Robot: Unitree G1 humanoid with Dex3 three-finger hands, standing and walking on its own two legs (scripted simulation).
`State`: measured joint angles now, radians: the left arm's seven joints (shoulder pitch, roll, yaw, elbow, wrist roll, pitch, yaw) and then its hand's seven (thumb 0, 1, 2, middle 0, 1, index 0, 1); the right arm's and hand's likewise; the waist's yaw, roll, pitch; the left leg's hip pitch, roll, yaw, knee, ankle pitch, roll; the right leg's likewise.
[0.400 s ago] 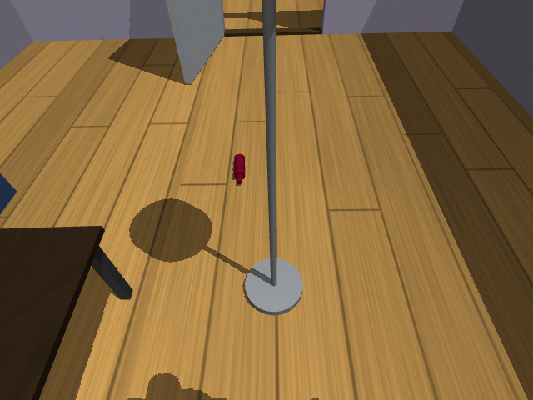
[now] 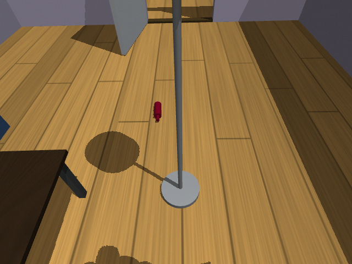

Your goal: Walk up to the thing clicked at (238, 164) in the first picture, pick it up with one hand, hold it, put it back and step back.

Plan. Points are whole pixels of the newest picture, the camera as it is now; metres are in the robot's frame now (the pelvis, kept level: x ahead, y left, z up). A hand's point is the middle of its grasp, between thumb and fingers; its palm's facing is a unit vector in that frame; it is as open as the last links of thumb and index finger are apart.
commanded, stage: stand
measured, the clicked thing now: (157, 112) +1.35 +0.19 -0.75
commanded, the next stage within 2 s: walk up in 0.72 s
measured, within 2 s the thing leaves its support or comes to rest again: neither
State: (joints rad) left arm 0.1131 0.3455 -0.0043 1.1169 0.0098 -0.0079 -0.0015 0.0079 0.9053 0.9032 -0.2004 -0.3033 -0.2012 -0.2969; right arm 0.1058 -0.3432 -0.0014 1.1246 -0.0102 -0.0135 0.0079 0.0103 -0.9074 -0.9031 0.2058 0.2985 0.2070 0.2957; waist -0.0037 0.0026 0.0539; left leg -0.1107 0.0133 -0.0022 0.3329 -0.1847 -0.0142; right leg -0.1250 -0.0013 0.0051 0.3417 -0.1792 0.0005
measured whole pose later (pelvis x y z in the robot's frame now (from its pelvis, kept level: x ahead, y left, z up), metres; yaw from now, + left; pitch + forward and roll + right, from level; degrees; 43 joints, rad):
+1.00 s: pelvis -0.02 +0.06 -0.02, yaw -17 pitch +0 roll -1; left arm 0.25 0.40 0.05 0.86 0.05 0.03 0.01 0.01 0.90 0.90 -0.20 -0.30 -0.20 -0.30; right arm 0.04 -0.41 -0.10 0.87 -0.03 0.01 0.03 0.01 -0.91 -0.90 0.21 0.30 0.21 0.30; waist 0.02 -0.02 0.14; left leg -0.28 -0.04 -0.09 0.58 -0.31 0.01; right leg -0.35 0.07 0.30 0.53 -0.19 0.05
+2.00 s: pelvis +0.02 +0.07 -0.03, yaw -54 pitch -3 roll -1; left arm 0.27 0.42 0.05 0.79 0.01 0.04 0.01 0.01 0.91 0.90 -0.20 -0.30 -0.20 -0.30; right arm 0.21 -0.36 -0.05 0.76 -0.03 -0.02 0.01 0.01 -0.91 -0.90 0.21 0.30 0.21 0.30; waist -0.01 -0.06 0.14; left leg -0.34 0.05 0.07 0.67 -0.27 0.04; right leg -0.40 0.11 0.11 1.08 -0.52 -0.01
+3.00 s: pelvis +0.01 +0.07 -0.01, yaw -66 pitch -2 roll +0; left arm 0.12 0.36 0.00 1.06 0.01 -0.01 0.00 0.01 0.90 0.90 -0.20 -0.30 -0.20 -0.30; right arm 0.12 -0.38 -0.01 1.05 -0.01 -0.01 0.02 0.01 -0.91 -0.90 0.21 0.30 0.21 0.30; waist -0.02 0.01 0.07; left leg -0.20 0.07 0.06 0.51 -0.27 -0.03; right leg -0.24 0.03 0.13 0.52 -0.24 0.02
